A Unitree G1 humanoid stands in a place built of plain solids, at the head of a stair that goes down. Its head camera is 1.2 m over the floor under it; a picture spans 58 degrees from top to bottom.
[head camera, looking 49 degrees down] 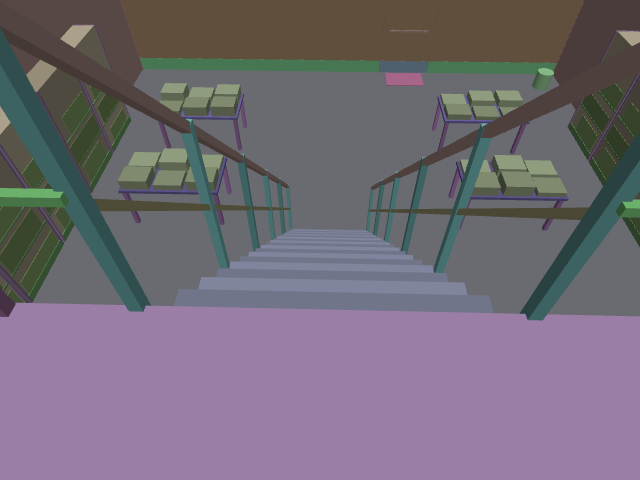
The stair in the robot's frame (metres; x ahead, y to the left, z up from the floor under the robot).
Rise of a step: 0.21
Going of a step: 0.22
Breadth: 1.22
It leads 1 degrees to the right of straight ahead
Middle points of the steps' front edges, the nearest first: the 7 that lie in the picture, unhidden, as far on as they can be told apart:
0.75 -0.05 0.00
0.96 -0.05 -0.21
1.18 -0.06 -0.43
1.39 -0.06 -0.64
1.61 -0.07 -0.86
1.82 -0.07 -1.07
2.04 -0.08 -1.29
